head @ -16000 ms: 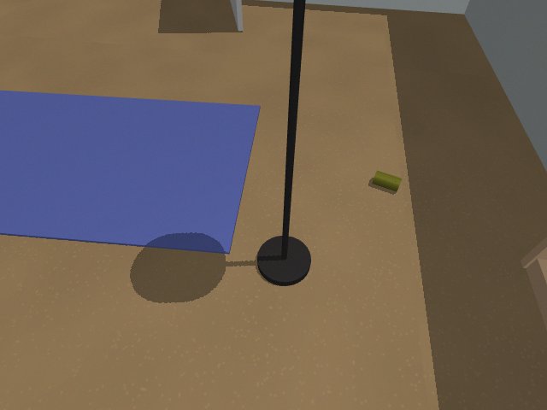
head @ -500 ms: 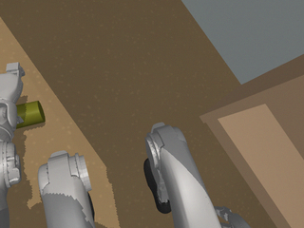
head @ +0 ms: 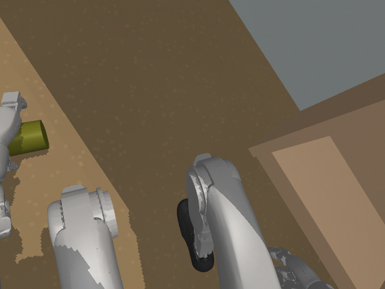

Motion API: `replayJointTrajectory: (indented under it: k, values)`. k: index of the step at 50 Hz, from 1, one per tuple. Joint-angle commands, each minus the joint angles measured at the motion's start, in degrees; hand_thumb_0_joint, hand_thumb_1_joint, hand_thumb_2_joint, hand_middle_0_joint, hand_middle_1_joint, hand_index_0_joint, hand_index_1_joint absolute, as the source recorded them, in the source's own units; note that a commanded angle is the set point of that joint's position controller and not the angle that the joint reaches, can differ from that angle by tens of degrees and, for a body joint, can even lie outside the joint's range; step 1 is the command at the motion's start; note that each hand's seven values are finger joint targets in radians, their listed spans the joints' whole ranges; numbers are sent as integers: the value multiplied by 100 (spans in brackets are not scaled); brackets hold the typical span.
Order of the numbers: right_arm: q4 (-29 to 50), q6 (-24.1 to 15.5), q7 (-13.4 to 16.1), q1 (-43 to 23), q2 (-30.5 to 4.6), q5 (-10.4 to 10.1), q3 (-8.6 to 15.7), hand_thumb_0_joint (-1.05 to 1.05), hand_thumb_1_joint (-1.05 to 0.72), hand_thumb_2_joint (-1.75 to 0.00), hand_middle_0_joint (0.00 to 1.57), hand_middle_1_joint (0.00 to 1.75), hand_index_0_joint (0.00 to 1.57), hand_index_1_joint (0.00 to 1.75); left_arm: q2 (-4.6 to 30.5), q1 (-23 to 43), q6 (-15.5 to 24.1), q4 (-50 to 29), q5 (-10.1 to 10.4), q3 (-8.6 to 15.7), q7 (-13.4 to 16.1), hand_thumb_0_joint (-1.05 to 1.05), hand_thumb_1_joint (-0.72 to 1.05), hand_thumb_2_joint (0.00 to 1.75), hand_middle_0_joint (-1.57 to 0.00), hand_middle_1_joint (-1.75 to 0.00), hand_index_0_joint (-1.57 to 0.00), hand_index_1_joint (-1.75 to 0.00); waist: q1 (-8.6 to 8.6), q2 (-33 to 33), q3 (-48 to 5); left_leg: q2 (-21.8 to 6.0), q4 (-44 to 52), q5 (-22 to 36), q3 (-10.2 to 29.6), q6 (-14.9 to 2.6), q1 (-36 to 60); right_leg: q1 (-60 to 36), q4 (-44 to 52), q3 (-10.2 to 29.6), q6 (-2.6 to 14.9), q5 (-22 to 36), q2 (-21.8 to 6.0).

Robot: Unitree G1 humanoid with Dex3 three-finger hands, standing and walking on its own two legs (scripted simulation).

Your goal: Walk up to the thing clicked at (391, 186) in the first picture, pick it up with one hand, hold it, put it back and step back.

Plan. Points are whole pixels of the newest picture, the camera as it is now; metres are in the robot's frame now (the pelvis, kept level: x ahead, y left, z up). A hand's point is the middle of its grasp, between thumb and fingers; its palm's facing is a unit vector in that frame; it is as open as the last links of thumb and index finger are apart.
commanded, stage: rest palm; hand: left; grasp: from above
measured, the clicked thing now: (12, 140) +0.46 +0.28 -0.27
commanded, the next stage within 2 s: close in 0.38 s
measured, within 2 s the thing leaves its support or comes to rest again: neither
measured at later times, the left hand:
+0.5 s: hand (5, 141) +0.45 +0.29 -0.24, palm faces -0.45 -0.14 -0.88, open 13.6 cm
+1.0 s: hand (8, 143) +0.45 +0.28 -0.25, palm faces -0.44 -0.12 -0.89, open 11.3 cm
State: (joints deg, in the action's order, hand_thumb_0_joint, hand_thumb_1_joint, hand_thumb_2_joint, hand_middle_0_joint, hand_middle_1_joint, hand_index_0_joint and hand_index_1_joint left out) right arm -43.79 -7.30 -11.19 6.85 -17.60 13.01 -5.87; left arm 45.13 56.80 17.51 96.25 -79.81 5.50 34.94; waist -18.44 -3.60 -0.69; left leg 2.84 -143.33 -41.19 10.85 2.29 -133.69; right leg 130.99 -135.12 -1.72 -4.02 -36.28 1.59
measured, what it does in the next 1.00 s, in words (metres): stands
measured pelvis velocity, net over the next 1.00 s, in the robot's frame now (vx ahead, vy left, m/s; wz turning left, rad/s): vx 0.00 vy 0.01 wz -0.07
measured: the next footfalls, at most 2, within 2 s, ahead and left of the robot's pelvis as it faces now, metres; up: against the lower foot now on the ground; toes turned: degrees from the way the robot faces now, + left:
none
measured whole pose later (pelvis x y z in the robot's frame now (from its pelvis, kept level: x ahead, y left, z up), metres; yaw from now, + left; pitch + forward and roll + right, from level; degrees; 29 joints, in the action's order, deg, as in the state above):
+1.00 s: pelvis +0.00 +0.01 -0.02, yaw -4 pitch +27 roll -14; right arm -42.6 -15.0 -18.5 5.5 -19.5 16.8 -12.3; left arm 52.4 58.5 13.8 103.8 -78.0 7.6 39.1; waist -21.9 -5.6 5.9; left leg 2.4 -148.7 -42.2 13.7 0.4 -134.3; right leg 129.4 -136.6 -4.2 -4.7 -36.0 2.9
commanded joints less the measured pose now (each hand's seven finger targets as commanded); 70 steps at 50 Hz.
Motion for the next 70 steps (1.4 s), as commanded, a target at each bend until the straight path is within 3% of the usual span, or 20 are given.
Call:
replayJointTrajectory:
  k: [1,5,6,8,9,12,15,21,22,23,24,28,32,41,44,54,59,60,62,70]
  values:
    - [6,-112,-92,1062,-1646,150,373,0,-89,-90,20,30,20,30,1431,1894,-190,-470,-29,310,570,0,-50,102,-7,-98,-6,-98,-244,2372,-3308,-37,1521,993,-782,-332,2894,-1565,976,-1024,454,1030,98]
    - [72,-209,-240,1082,-1734,213,332,0,-89,-90,20,30,20,30,1511,1674,-445,-165,23,444,588,0,-50,101,-7,-98,-7,-98,-309,2507,-3287,-54,1418,1165,-759,-313,2938,-1628,822,-1062,430,1203,93]
    - [26,-200,-252,1082,-1748,211,347,0,-89,-90,20,30,20,30,1625,1579,-477,-187,84,543,584,0,-49,102,-7,-99,-7,-99,-223,2602,-3344,-59,1478,1140,-729,-311,2904,-1653,836,-1075,446,1150,109]
    - [80,-278,-324,1054,-1745,231,308,0,-89,-90,20,30,20,30,1565,1652,-508,-221,182,469,478,0,-49,102,-7,-100,-7,-100,-327,2642,-3196,-66,1392,1019,-723,-318,2821,-1631,788,-1088,442,1074,107]
    - [68,-283,-330,1100,-1781,233,304,0,-89,-90,20,30,20,30,1713,1522,-530,-243,205,586,456,0,-50,104,-8,-101,-7,-101,-253,2593,-3286,-61,1408,1083,-710,-328,2791,-1742,814,-1099,443,1121,114]
    - [100,-345,-387,1199,-1810,233,286,0,-89,-90,20,30,20,30,1655,1518,-486,-445,313,535,281,0,-50,103,-7,-100,-7,-101,-350,2570,-3297,-61,1277,1218,-710,-341,2763,-1902,803,-1084,435,1260,113]
    - [102,-346,-399,1207,-1845,221,247,0,-90,-90,20,30,20,30,1710,1385,-359,-474,423,594,188,0,-49,102,-8,-102,-8,-102,-301,2471,-3260,-71,1296,1190,-615,-306,2681,-1871,811,-1157,481,1159,117]
    - [20,-339,-433,1282,-1817,261,165,0,-90,-90,20,30,20,30,1693,1366,-59,-557,349,458,165,0,-47,105,-9,-103,-9,-103,-339,2492,-3220,-105,1278,1207,-536,-272,2781,-1932,801,-1206,471,1198,166]
    - [26,-349,-457,1300,-1808,294,112,0,-90,-90,20,30,20,30,1687,1469,-14,-516,288,426,188,0,-46,107,-10,-103,-10,-104,-433,2482,-3123,-112,1200,1235,-540,-271,2757,-1913,774,-1228,463,1235,161]
    - [5,-336,-456,1311,-1804,289,104,0,-89,-90,20,30,20,30,1738,1358,12,-559,267,469,236,0,-45,108,-11,-105,-10,-105,-349,2494,-3308,-118,1260,1367,-507,-268,2882,-2039,772,-1218,453,1357,182]
    - [19,-341,-471,1243,-1800,308,60,0,-90,-90,20,30,20,30,1674,1427,38,-421,234,421,285,0,-44,109,-12,-105,-11,-105,-450,2471,-3092,-124,1180,1320,-504,-252,2808,-1872,721,-1257,460,1312,167]
    - [-7,-406,-506,1119,-1824,359,17,0,-89,-89,20,30,20,30,1737,1531,41,-247,86,362,525,0,-21,106,-29,-99,-28,-99,-448,2560,-2964,-150,1239,1237,-473,-242,2826,-1832,726,-1259,451,1289,206]
    - [14,-518,-574,919,-1934,416,11,0,-88,-89,20,30,20,30,1699,1638,-92,-33,-1,239,702,0,-15,96,-31,-94,-32,-93,-538,2618,-2645,-159,1284,990,-456,-229,2763,-1602,714,-1293,425,1064,190]
    - [94,-703,-680,779,-2075,390,-24,0,-89,-90,20,30,20,30,1834,1758,-396,79,115,286,796,0,-10,84,-38,-83,-39,-82,-564,2551,-2662,-204,1305,959,-299,-254,2670,-1692,712,-1288,404,1094,191]
    - [138,-765,-711,750,-2043,368,-97,0,-89,-90,20,30,20,30,1738,1744,-377,142,199,201,695,0,-7,82,-41,-81,-42,-81,-662,2429,-2564,-188,1186,890,-354,-286,2578,-1843,745,-1269,383,1107,188]
    - [142,-834,-731,795,-2084,355,-145,0,-89,-90,20,30,20,30,1814,1775,-226,-89,292,122,614,0,5,72,-50,-75,-51,-73,-658,2625,-2647,-208,1224,955,-324,-246,2712,-1964,777,-1307,408,1158,200]
    - [113,-794,-743,897,-2109,352,-127,0,-89,-90,20,30,20,30,2011,1605,-269,-82,259,321,695,0,11,69,-54,-72,-56,-70,-528,2868,-2912,-234,1367,1312,-223,-177,3001,-1971,686,-1339,440,1406,215]
    - [149,-813,-771,861,-2076,356,-146,0,-89,-90,20,30,20,30,1848,1498,-309,70,241,221,664,0,12,67,-55,-72,-57,-70,-581,2774,-2744,-222,1239,1278,-296,-193,2903,-1964,664,-1329,429,1420,207]
    - [127,-799,-773,873,-2091,360,-166,0,-90,-90,20,30,20,30,2007,1609,-300,-64,252,295,693,0,13,68,-57,-70,-59,-69,-578,2732,-2772,-223,1256,1293,-295,-221,2789,-2066,743,-1320,434,1441,238]
    - [187,-808,-770,984,-2149,358,-133,0,-90,-90,20,30,20,30,2004,1595,-299,25,278,366,582,0,27,69,-68,-67,-69,-66,-645,2711,-2672,-225,1309,1183,-264,-225,2829,-1944,754,-1347,414,1299,197]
